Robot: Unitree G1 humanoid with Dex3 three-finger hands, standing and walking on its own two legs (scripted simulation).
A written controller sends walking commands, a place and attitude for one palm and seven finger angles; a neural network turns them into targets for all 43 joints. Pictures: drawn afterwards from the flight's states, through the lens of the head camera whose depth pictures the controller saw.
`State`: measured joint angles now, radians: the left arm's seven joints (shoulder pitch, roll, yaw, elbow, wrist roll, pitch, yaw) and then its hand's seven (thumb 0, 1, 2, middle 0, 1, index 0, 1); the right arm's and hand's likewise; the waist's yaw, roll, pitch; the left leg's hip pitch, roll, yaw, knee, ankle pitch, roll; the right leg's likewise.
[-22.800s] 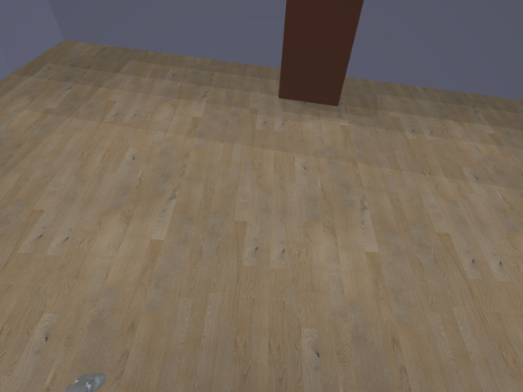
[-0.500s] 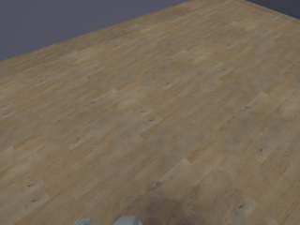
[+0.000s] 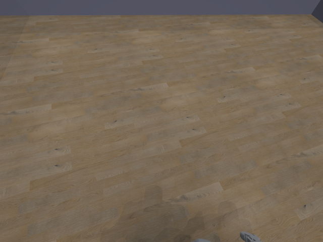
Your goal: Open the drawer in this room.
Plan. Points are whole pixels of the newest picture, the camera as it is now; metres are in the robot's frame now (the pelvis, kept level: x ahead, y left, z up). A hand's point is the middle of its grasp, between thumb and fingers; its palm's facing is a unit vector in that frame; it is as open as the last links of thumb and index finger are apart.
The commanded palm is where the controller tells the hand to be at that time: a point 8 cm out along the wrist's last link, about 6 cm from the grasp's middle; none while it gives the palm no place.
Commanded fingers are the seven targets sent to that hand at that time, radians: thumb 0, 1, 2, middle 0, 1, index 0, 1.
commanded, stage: turn or walk to find it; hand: left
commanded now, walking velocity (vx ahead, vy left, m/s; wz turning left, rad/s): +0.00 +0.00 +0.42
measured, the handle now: out of the picture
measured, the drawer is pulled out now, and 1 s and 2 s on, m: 0.00 0.00 0.00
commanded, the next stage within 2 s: none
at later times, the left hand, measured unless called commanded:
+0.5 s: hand out of the picture +0.07 +0.15 -0.14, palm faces +0.19 -0.94 -0.29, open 7.3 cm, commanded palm none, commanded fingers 0.00 0.90 0.90 -0.20 -0.30 -0.20 -0.30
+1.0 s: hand out of the picture -0.14 +0.17 -0.19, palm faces +0.50 -0.83 -0.24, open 7.3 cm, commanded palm none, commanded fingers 0.00 0.90 0.90 -0.20 -0.30 -0.20 -0.30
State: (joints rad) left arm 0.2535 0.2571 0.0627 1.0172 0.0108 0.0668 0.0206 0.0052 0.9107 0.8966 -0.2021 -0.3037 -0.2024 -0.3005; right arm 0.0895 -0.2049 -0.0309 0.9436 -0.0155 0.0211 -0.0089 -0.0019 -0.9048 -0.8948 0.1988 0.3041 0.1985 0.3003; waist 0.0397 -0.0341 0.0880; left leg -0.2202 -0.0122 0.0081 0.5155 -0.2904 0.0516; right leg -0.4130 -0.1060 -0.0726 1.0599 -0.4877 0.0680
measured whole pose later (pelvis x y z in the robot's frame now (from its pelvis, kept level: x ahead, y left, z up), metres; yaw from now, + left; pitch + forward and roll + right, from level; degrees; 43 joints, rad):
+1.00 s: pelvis -0.04 -0.02 -0.01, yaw +26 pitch +0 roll +0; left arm 0.28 0.25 0.06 1.02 0.01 0.06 0.03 0.00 0.91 0.90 -0.20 -0.30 -0.20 -0.30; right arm 0.10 -0.21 -0.04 0.96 -0.01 0.02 0.01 0.00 -0.91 -0.90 0.20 0.30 0.20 0.30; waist 0.05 -0.06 0.09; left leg -0.24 -0.01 0.05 0.59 -0.34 0.04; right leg -0.35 -0.13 -0.16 0.88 -0.53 0.05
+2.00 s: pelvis -0.06 -0.06 -0.01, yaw +52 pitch +0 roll +0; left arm 0.30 0.22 0.06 1.00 0.01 0.03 0.02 0.00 0.91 0.90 -0.21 -0.30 -0.21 -0.30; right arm 0.11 -0.23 -0.05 0.97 -0.01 0.04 0.01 0.00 -0.91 -0.90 0.20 0.30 0.19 0.30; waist 0.04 -0.03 0.08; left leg -0.24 0.01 0.06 0.57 -0.32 -0.01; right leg -0.26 -0.15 -0.29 0.65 -0.35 0.01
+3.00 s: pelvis -0.08 -0.11 -0.01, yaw +75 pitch -2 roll +0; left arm 0.29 0.23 0.05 1.02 0.01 0.03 0.03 0.00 0.91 0.90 -0.21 -0.30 -0.21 -0.30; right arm 0.12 -0.21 -0.05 0.99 -0.01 0.03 0.00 0.00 -0.91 -0.90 0.20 0.30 0.19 0.30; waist 0.05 -0.04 0.08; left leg -0.23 0.00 0.06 0.57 -0.29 0.00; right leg -0.28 -0.15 -0.23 0.66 -0.37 0.03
